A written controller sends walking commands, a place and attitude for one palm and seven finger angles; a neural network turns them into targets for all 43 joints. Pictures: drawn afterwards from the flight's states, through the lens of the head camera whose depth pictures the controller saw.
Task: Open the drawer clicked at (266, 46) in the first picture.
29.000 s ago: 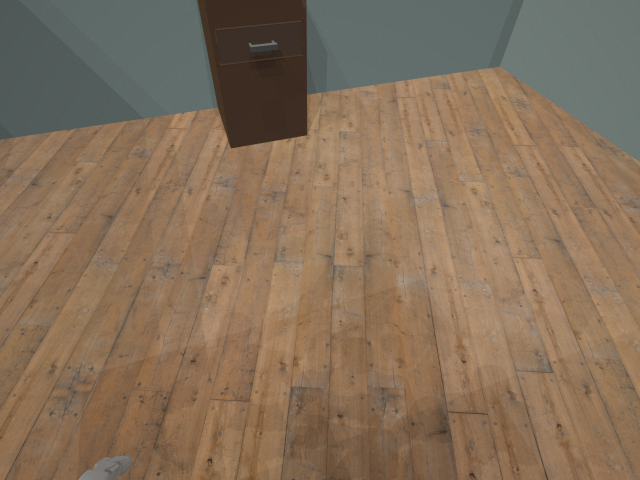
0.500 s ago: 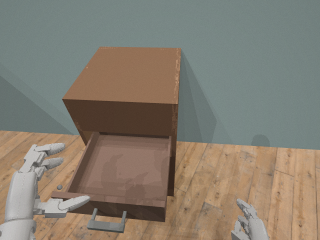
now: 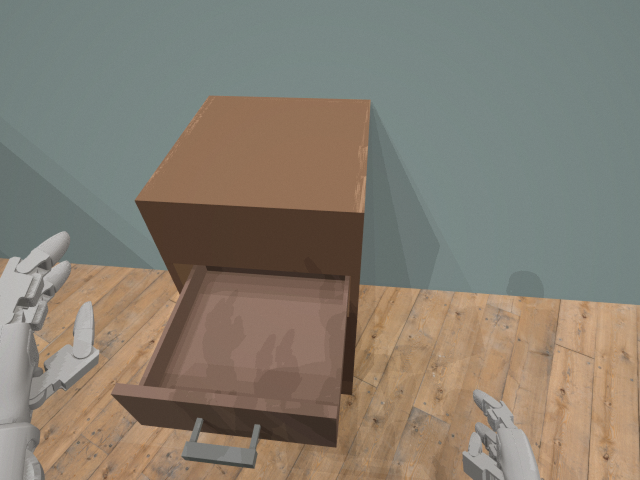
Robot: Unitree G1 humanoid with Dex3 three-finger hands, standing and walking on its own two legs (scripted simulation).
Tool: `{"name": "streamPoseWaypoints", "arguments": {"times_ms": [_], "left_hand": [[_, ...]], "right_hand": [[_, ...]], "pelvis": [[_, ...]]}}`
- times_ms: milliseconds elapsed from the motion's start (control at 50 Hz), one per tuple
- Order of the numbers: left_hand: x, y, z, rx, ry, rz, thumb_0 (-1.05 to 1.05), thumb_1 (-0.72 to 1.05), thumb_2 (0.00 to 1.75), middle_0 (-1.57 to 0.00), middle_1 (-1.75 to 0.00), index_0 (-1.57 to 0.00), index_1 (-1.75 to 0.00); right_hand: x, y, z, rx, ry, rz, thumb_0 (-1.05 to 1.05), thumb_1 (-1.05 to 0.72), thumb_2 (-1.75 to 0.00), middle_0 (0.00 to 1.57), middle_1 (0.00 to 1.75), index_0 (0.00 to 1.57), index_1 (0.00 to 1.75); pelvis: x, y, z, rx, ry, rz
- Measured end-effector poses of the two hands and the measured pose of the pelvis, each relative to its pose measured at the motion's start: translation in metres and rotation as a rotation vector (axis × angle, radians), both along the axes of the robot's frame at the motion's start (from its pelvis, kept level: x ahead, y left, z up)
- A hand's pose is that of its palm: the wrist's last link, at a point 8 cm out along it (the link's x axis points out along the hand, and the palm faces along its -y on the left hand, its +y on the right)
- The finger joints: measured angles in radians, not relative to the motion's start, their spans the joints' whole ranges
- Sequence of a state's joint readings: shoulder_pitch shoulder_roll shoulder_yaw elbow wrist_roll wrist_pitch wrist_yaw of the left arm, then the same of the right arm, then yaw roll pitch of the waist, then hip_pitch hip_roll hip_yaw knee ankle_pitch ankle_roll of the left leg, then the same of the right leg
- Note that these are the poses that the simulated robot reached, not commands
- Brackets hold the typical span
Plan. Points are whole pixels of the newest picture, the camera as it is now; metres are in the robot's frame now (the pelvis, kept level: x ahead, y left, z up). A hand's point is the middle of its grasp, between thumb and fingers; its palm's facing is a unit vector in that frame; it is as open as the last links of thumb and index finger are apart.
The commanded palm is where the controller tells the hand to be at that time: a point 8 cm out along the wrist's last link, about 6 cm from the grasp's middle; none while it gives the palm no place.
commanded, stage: draw the hand back to the body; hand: left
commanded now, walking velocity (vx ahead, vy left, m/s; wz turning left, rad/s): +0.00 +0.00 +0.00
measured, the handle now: (223, 441) +0.23 +0.21 -0.24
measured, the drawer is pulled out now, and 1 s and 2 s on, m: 0.29 0.29 0.29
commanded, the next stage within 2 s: step back with the hand held close in 0.12 s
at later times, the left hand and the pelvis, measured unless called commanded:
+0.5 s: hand (95, 362) +0.19 +0.25 +0.13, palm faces +0.30 -0.82 -0.49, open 7.4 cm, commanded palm +0.11 +0.29 +0.17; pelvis -0.02 +0.01 +0.00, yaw +1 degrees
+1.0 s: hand (50, 446) +0.11 +0.23 +0.15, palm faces +0.40 -0.82 -0.40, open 7.4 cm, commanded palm +0.04 +0.28 +0.17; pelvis -0.08 +0.00 -0.01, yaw +1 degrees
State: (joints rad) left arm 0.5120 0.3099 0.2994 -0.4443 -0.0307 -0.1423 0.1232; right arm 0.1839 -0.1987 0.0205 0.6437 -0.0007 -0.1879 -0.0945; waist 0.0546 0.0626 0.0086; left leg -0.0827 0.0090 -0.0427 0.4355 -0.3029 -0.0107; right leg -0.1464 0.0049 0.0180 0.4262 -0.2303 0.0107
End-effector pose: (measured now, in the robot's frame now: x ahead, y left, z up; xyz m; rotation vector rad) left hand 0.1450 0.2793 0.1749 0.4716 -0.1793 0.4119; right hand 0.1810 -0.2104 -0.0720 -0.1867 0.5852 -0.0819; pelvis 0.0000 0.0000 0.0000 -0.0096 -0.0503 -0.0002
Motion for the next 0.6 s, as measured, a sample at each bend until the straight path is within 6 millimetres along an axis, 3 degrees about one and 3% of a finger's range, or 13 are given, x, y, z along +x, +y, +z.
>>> {"name": "streamPoseWaypoints", "arguments": {"times_ms": [120, 340, 440, 520, 600], "left_hand": [[0.000, 0.000, -0.007, -0.013, 0.037, -0.008, 0.01, 0.84, 0.87, -0.21, -0.34, -0.22, -0.34], [0.006, 0.008, 0.011, 0.071, -0.018, -0.012, 0.02, 0.89, 0.89, -0.21, -0.31, -0.21, -0.31], [0.010, 0.008, -0.007, 0.064, 0.068, -0.050, 0.02, 0.89, 0.89, -0.21, -0.30, -0.21, -0.31], [0.002, 0.006, -0.022, 0.042, 0.139, -0.101, 0.02, 0.89, 0.89, -0.21, -0.30, -0.21, -0.31], [-0.012, 0.007, -0.015, 0.067, 0.109, -0.142, 0.02, 0.89, 0.89, -0.21, -0.30, -0.22, -0.31]], "right_hand": [[-0.003, 0.001, -0.001, -0.008, 0.018, 0.001, 0.01, -0.90, -0.89, 0.20, 0.30, 0.20, 0.30], [-0.004, -0.002, -0.003, -0.028, 0.059, -0.001, 0.01, -0.90, -0.89, 0.20, 0.30, 0.20, 0.30], [-0.014, -0.012, -0.004, -0.053, 0.110, -0.046, 0.01, -0.90, -0.89, 0.20, 0.30, 0.20, 0.30], [-0.028, -0.018, -0.001, -0.076, 0.136, -0.087, 0.01, -0.90, -0.89, 0.20, 0.30, 0.20, 0.30], [-0.040, -0.018, 0.003, -0.098, 0.139, -0.100, 0.01, -0.90, -0.89, 0.20, 0.30, 0.20, 0.30]], "pelvis": [[0.002, 0.002, 0.000, -0.001, 0.005, 0.000], [-0.002, 0.005, 0.000, -0.010, 0.037, 0.010], [-0.012, 0.009, -0.001, -0.011, 0.075, 0.010], [-0.020, 0.012, -0.003, -0.009, 0.091, 0.010], [-0.029, 0.013, -0.005, -0.005, 0.090, 0.011]]}}
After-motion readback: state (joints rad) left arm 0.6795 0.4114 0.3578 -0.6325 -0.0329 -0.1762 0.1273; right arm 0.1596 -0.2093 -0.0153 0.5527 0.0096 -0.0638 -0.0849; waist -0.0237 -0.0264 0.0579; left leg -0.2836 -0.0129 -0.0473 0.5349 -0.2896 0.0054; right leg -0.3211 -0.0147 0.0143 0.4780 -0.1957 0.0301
